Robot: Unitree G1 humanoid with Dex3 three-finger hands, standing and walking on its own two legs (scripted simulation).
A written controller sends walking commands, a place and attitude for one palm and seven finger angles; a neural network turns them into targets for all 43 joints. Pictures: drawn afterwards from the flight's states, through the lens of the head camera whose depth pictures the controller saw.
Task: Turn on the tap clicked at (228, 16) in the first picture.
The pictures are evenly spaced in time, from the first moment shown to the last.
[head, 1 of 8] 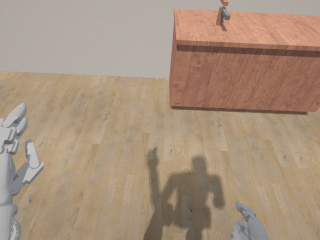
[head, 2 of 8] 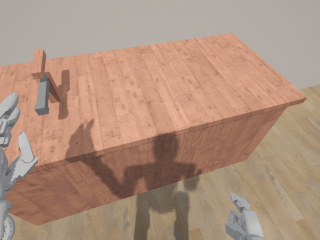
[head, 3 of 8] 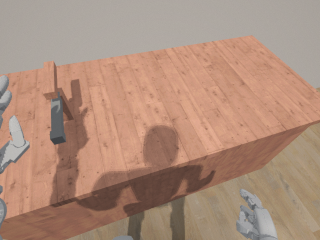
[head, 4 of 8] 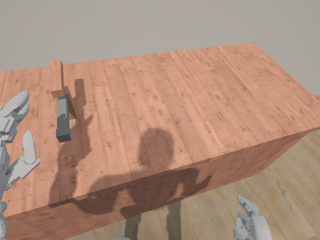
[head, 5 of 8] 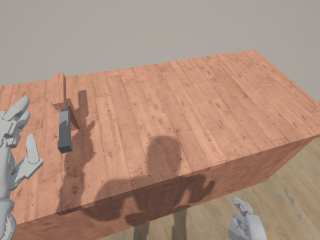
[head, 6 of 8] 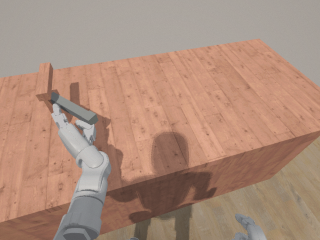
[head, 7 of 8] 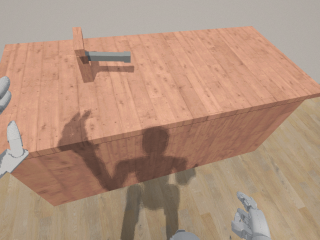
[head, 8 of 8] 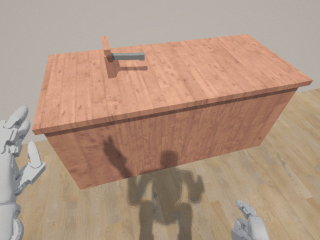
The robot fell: no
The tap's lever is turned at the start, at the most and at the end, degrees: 0 78 78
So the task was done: yes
